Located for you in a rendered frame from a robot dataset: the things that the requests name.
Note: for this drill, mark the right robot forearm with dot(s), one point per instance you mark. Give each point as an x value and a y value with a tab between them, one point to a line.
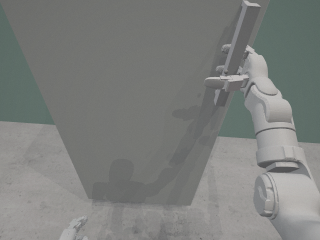
278	149

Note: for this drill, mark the robot left hand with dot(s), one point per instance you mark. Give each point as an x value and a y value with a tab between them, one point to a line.
73	228

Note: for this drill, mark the fridge door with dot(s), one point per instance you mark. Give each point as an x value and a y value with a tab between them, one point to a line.
123	81

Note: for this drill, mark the robot right hand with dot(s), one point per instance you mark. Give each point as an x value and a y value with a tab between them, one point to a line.
254	66

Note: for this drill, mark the right robot upper arm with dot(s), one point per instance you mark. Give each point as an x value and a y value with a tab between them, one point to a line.
291	202

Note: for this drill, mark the handle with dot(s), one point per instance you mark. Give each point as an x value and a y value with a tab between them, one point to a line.
244	28

